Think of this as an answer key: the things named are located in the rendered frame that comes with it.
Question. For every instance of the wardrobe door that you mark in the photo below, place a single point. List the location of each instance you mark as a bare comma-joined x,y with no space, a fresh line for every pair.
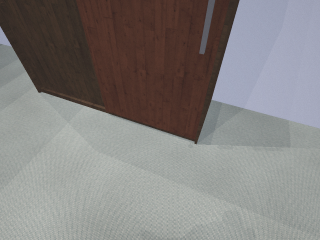
146,56
51,36

